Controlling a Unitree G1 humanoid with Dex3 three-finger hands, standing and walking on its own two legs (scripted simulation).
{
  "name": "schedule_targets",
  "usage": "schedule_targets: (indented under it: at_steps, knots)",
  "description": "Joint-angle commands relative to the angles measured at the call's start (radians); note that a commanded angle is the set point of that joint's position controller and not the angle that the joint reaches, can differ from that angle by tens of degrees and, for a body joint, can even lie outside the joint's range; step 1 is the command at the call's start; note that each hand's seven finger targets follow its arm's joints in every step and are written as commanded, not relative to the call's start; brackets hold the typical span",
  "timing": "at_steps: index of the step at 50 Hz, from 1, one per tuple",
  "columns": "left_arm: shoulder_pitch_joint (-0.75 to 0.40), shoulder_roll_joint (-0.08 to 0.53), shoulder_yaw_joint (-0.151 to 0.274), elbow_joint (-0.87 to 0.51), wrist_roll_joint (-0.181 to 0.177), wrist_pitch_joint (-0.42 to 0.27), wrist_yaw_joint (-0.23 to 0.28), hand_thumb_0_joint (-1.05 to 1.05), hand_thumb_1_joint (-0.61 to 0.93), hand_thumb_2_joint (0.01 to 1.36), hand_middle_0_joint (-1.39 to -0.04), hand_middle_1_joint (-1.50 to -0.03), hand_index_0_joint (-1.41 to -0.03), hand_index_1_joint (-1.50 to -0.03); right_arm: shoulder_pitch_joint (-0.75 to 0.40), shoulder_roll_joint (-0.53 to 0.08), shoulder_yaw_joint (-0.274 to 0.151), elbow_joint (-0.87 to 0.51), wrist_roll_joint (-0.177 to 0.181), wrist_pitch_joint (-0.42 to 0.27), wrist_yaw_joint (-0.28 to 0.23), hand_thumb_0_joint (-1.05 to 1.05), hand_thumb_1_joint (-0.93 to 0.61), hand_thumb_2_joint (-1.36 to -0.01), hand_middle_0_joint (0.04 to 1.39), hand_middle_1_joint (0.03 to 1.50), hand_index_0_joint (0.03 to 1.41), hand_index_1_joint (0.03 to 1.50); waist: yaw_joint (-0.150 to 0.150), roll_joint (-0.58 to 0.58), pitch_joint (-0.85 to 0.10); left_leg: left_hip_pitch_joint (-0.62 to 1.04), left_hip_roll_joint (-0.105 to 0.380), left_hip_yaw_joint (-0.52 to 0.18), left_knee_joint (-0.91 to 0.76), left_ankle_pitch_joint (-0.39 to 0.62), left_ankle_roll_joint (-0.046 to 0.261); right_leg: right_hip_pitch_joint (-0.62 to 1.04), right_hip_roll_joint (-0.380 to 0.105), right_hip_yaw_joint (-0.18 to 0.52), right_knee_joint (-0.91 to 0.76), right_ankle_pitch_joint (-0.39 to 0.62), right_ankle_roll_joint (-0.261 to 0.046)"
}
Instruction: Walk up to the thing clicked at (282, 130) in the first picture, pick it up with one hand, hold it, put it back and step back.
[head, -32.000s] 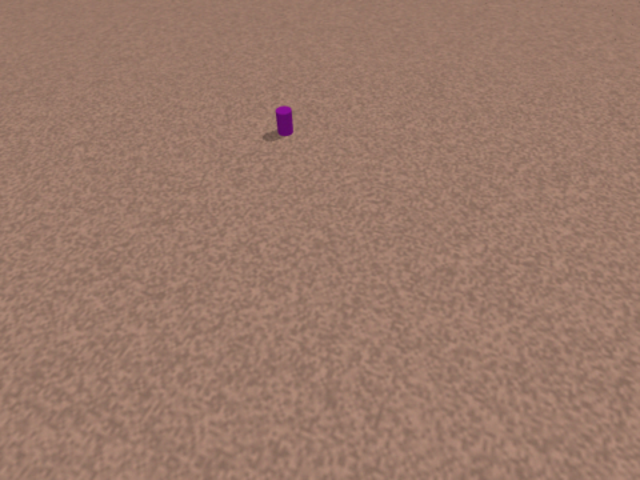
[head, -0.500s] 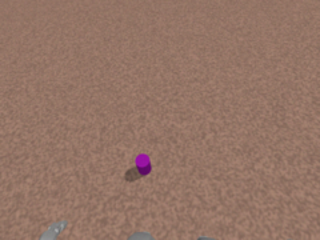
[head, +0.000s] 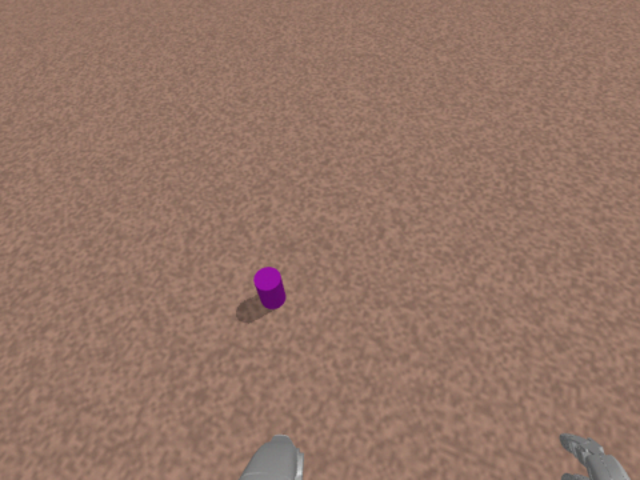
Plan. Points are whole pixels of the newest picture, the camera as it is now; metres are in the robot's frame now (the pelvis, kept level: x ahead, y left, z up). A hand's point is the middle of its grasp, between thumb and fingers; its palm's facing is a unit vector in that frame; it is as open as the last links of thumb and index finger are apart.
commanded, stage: step back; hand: left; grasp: from the side
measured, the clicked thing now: (270, 288) +0.73 +0.24 -0.68
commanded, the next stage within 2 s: stand in 1.86 s
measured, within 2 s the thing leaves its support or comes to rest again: neither
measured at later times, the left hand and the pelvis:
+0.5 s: hand out of the picture -0.06 +0.26 -0.13, palm faces +0.07 -0.92 -0.38, open 7.4 cm; pelvis -0.16 -0.01 +0.01, yaw +3 degrees
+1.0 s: hand out of the picture -0.28 +0.26 -0.13, palm faces +0.13 -0.89 -0.44, open 7.4 cm; pelvis -0.32 -0.04 +0.01, yaw +7 degrees
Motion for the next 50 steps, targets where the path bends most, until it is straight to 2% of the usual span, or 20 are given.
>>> schedule_targets:
  at_steps: [1, 4, 10, 12, 14, 15, 16, 17, 19, 26, 30, 31, 32, 33, 37, 42, 46, 47, 49, 50]
  knots:
    - [-0.097, 0.322, 0.081, -0.142, 0.000, -0.037, 0.025, 0.000, 0.900, 0.900, -0.200, -0.300, -0.200, -0.300, 0.023, -0.202, -0.062, -0.065, 0.022, -0.017, -0.023, 0.000, -0.900, -0.900, 0.200, 0.300, 0.200, 0.300, -0.004, -0.187, -0.095, 0.000, -0.133, -0.147, 0.467, -0.223, 0.007, -0.201, -0.395, 0.407, -0.364, 0.275, -0.264]
    - [-0.108, 0.258, 0.069, -0.141, 0.011, -0.037, 0.032, 0.000, 0.900, 0.900, -0.200, -0.300, -0.200, -0.300, 0.085, -0.165, -0.042, -0.033, 0.020, -0.034, -0.022, 0.000, -0.900, -0.900, 0.200, 0.300, 0.200, 0.300, -0.013, -0.218, -0.146, -0.002, -0.167, -0.071, 0.460, -0.156, -0.003, -0.068, -0.265, 0.191, -0.240, 0.500, -0.191]
    - [-0.001, 0.248, 0.059, -0.140, 0.007, -0.022, 0.048, 0.000, 0.900, 0.900, -0.200, -0.300, -0.200, -0.300, 0.067, -0.141, -0.036, -0.042, 0.004, -0.036, -0.015, 0.000, -0.900, -0.900, 0.200, 0.300, 0.200, 0.300, 0.058, -0.256, -0.207, 0.024, -0.109, 0.020, 0.086, -0.219, -0.010, 0.171, -0.302, 0.210, -0.184, 0.628, -0.206]
    - [-0.053, 0.264, 0.057, -0.157, -0.003, -0.016, 0.046, 0.000, 0.900, 0.900, -0.200, -0.300, -0.200, -0.300, 0.139, -0.140, -0.042, -0.020, 0.000, -0.037, -0.010, 0.000, -0.900, -0.900, 0.200, 0.300, 0.200, 0.300, 0.018, -0.282, -0.247, 0.129, -0.078, 0.059, -0.090, -0.141, 0.010, 0.150, -0.306, 0.211, -0.142, 0.614, -0.186]
    - [-0.065, 0.245, 0.043, -0.163, -0.015, -0.002, 0.039, 0.000, 0.900, 0.900, -0.200, -0.300, -0.200, -0.300, 0.188, -0.145, -0.051, 0.008, -0.005, -0.044, -0.009, 0.000, -0.900, -0.900, 0.200, 0.300, 0.200, 0.300, -0.011, -0.218, -0.269, 0.267, -0.078, 0.088, -0.365, 0.102, 0.029, 0.085, -0.263, 0.171, -0.052, 0.544, -0.131]
    - [-0.047, 0.213, 0.031, -0.166, -0.016, 0.002, 0.035, 0.000, 0.900, 0.900, -0.200, -0.300, -0.200, -0.300, 0.179, -0.197, -0.067, 0.002, -0.016, -0.047, -0.010, 0.000, -0.900, -0.900, 0.200, 0.300, 0.200, 0.300, 0.002, -0.101, -0.279, 0.358, 0.049, -0.105, -0.373, 0.192, 0.077, -0.063, -0.204, 0.140, 0.024, 0.382, -0.074]
    - [-0.070, 0.185, 0.025, -0.179, -0.025, -0.002, 0.034, 0.000, 0.900, 0.900, -0.200, -0.300, -0.200, -0.300, 0.109, -0.310, -0.085, -0.020, -0.009, -0.042, -0.001, 0.000, -0.900, -0.900, 0.200, 0.300, 0.200, 0.300, 0.005, 0.129, -0.264, 0.348, 0.258, -0.355, -0.387, 0.332, 0.217, -0.211, -0.015, -0.016, 0.174, 0.027, -0.017]
    - [-0.140, 0.227, 0.050, -0.173, -0.016, -0.002, 0.047, 0.000, 0.900, 0.900, -0.200, -0.300, -0.200, -0.300, 0.108, -0.358, -0.096, -0.033, -0.013, -0.043, 0.002, 0.000, -0.900, -0.900, 0.200, 0.300, 0.200, 0.300, -0.059, 0.171, -0.237, 0.199, 0.372, -0.495, -0.418, 0.399, 0.350, -0.178, 0.004, 0.074, 0.396, -0.243, -0.002]
    - [-0.106, 0.216, 0.049, -0.140, -0.028, 0.005, 0.044, 0.000, 0.900, 0.900, -0.200, -0.300, -0.200, -0.300, 0.042, -0.267, -0.068, -0.031, -0.015, -0.051, -0.013, 0.000, -0.900, -0.900, 0.200, 0.300, 0.200, 0.300, -0.004, -0.004, -0.208, 0.200, 0.274, -0.294, -0.348, 0.528, 0.295, -0.207, 0.038, 0.194, 0.544, -0.189, -0.020]
    - [-0.030, 0.188, 0.037, -0.088, -0.017, -0.017, 0.025, 0.000, 0.900, 0.900, -0.200, -0.300, -0.200, -0.300, 0.052, -0.218, -0.059, -0.046, -0.026, -0.030, -0.009, 0.000, -0.900, -0.900, 0.200, 0.300, 0.200, 0.300, -0.018, 0.117, -0.198, 0.336, 0.199, -0.159, -0.281, 0.440, 0.261, -0.159, -0.015, 0.042, 0.171, -0.119, 0.027]
    - [0.086, 0.190, 0.035, -0.007, -0.007, -0.035, 0.027, 0.000, 0.900, 0.900, -0.200, -0.300, -0.200, -0.300, 0.007, -0.233, -0.053, -0.049, 0.004, 0.000, 0.000, 0.000, -0.900, -0.900, 0.200, 0.300, 0.200, 0.300, 0.026, 0.115, -0.282, 0.247, 0.131, -0.093, -0.178, 0.313, 0.162, 0.091, -0.006, -0.053, -0.276, 0.153, -0.006]
    - [0.094, 0.230, 0.049, -0.005, 0.005, -0.038, 0.030, 0.000, 0.900, 0.900, -0.200, -0.300, -0.200, -0.300, 0.008, -0.193, -0.040, -0.056, 0.006, 0.001, 0.004, 0.000, -0.900, -0.900, 0.200, 0.300, 0.200, 0.300, 0.027, 0.053, -0.257, 0.102, 0.086, -0.078, -0.133, 0.155, 0.112, 0.150, -0.064, 0.059, -0.277, 0.149, -0.029]
    - [0.091, 0.334, 0.077, -0.021, 0.017, -0.041, 0.030, 0.000, 0.900, 0.900, -0.200, -0.300, -0.200, -0.300, -0.010, -0.130, -0.025, -0.085, 0.016, -0.005, 0.002, 0.000, -0.900, -0.900, 0.200, 0.300, 0.200, 0.300, 0.045, -0.229, -0.217, -0.103, -0.096, -0.024, 0.057, -0.103, 0.041, 0.149, -0.285, 0.377, -0.336, 0.153, -0.118]
    - [0.016, 0.428, 0.093, -0.053, 0.018, -0.036, 0.032, 0.000, 0.900, 0.900, -0.200, -0.300, -0.200, -0.300, -0.046, -0.148, -0.042, -0.089, 0.005, 0.003, -0.017, 0.000, -0.900, -0.900, 0.200, 0.300, 0.200, 0.300, 0.089, -0.342, -0.163, -0.053, -0.132, -0.082, 0.300, -0.316, 0.005, -0.131, -0.500, 0.587, -0.428, 0.155, -0.293]
    - [-0.128, 0.274, 0.056, -0.081, 0.015, -0.054, 0.043, 0.000, 0.900, 0.900, -0.200, -0.300, -0.200, -0.300, 0.080, -0.168, -0.047, -0.010, 0.013, -0.003, -0.011, 0.000, -0.900, -0.900, 0.200, 0.300, 0.200, 0.300, -0.025, -0.158, -0.150, 0.011, -0.155, -0.104, 0.481, -0.145, -0.004, -0.115, -0.292, 0.222, -0.268, 0.326, -0.193]
    - [-0.014, 0.293, 0.069, -0.054, 0.025, -0.060, 0.038, 0.000, 0.900, 0.900, -0.200, -0.300, -0.200, -0.300, 0.022, -0.175, -0.050, -0.011, -0.014, -0.021, 0.008, 0.000, -0.900, -0.900, 0.200, 0.300, 0.200, 0.300, 0.066, -0.236, -0.164, -0.028, -0.056, -0.020, 0.119, -0.208, -0.009, 0.089, -0.308, 0.291, -0.331, -0.175, -0.189]
    - [-0.028, 0.289, 0.054, -0.034, 0.009, -0.044, 0.020, 0.000, 0.900, 0.900, -0.200, -0.300, -0.200, -0.300, 0.138, -0.146, -0.056, 0.084, -0.011, -0.048, 0.022, 0.000, -0.900, -0.900, 0.200, 0.300, 0.200, 0.300, 0.010, -0.237, -0.180, 0.340, -0.098, 0.121, -0.357, -0.093, 0.032, -0.087, -0.257, 0.181, -0.284, -0.205, -0.132]
    - [0.003, 0.244, 0.035, -0.028, 0.012, -0.040, 0.017, 0.000, 0.900, 0.900, -0.200, -0.300, -0.200, -0.300, 0.163, -0.165, -0.069, 0.106, -0.020, -0.055, 0.021, 0.000, -0.900, -0.900, 0.200, 0.300, 0.200, 0.300, 0.002, -0.136, -0.186, 0.452, -0.079, 0.055, -0.394, -0.080, 0.044, -0.191, -0.216, 0.132, -0.188, -0.216, -0.097]
    - [-0.102, 0.236, 0.035, -0.023, -0.009, -0.047, 0.016, 0.000, 0.900, 0.900, -0.200, -0.300, -0.200, -0.300, 0.104, -0.311, -0.085, 0.082, -0.021, -0.063, 0.020, 0.000, -0.900, -0.900, 0.200, 0.300, 0.200, 0.300, -0.046, 0.116, -0.121, 0.193, 0.301, -0.531, -0.591, -0.663, 0.247, -0.285, -0.072, -0.010, 0.144, -0.178, 0.004]
    - [-0.099, 0.270, 0.044, -0.009, -0.007, -0.051, 0.010, 0.000, 0.900, 0.900, -0.200, -0.300, -0.200, -0.300, 0.033, -0.288, -0.077, 0.066, -0.020, -0.074, 0.021, 0.000, -0.900, -0.900, 0.200, 0.300, 0.200, 0.300, -0.012, 0.028, -0.052, 0.068, 0.296, -0.486, -0.589, -0.604, 0.251, -0.198, -0.091, 0.056, 0.200, -0.127, 0.001]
